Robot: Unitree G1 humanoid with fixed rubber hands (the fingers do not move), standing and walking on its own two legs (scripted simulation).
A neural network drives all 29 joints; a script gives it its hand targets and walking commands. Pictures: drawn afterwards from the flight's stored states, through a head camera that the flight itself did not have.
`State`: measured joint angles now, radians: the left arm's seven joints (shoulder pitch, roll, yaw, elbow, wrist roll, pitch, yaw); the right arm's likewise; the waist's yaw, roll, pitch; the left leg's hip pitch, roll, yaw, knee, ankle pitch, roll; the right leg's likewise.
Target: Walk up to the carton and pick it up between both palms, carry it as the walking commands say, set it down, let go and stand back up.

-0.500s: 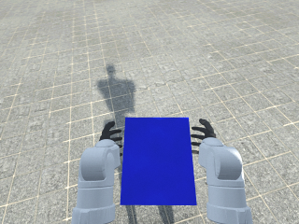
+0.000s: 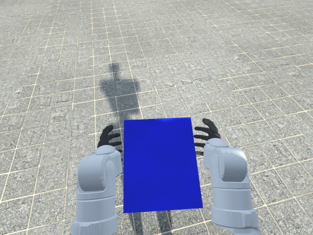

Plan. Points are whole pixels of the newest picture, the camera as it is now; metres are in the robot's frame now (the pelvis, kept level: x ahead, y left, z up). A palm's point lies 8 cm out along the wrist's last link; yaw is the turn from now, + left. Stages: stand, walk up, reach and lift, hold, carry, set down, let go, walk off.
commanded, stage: carry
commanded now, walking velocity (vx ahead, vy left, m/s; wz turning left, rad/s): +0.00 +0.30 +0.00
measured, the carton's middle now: (159, 165) +0.33 +0.02 -0.02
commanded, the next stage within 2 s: none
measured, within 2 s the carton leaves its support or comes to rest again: neither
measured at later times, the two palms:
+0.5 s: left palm (11, 188) +0.22 +0.34 +0.06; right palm (125, 174) +0.25 +0.09 +0.08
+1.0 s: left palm out of the picture +0.17 +0.49 +0.08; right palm (39, 205) +0.18 +0.24 +0.10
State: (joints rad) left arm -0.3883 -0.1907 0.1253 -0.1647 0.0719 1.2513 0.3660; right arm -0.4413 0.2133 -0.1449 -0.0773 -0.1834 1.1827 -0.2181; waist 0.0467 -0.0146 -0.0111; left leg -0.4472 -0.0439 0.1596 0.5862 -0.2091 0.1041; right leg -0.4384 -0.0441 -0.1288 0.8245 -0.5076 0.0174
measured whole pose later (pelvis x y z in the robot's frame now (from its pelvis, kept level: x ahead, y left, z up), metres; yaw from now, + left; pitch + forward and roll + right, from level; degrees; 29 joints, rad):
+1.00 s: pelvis -0.14 +0.36 +0.00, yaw +1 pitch +2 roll +0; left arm -0.40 -0.19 0.15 -0.09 0.16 1.21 0.26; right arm -0.47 0.23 -0.17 -0.04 -0.13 1.19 -0.31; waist -0.02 -0.02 -0.02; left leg -0.40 0.06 0.11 0.62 -0.25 0.01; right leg -0.49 -0.15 -0.04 0.82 -0.49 0.08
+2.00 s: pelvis -0.18 +0.39 +0.01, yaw +0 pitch +3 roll +0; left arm -0.40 -0.20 0.12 -0.04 0.11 1.23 0.32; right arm -0.44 0.21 -0.17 -0.04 -0.15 1.20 -0.30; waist -0.01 0.02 -0.07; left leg -0.40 0.03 0.15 0.45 -0.10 0.05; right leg -0.31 -0.03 -0.11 0.53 -0.27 -0.02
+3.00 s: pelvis -0.17 +0.33 +0.00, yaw -1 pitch +3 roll +0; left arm -0.39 -0.19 0.13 -0.06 0.11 1.23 0.31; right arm -0.45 0.22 -0.17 -0.04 -0.15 1.19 -0.30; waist 0.00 0.03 -0.07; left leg -0.47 0.12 0.10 0.62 -0.22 -0.02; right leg -0.33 0.06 -0.15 0.60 -0.34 -0.11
